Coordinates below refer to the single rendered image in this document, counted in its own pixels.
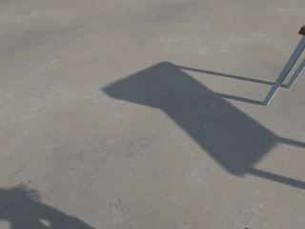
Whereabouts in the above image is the table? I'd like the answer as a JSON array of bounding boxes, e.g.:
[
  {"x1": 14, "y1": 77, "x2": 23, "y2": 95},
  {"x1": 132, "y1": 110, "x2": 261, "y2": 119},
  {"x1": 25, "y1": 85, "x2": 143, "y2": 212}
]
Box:
[{"x1": 262, "y1": 25, "x2": 305, "y2": 106}]

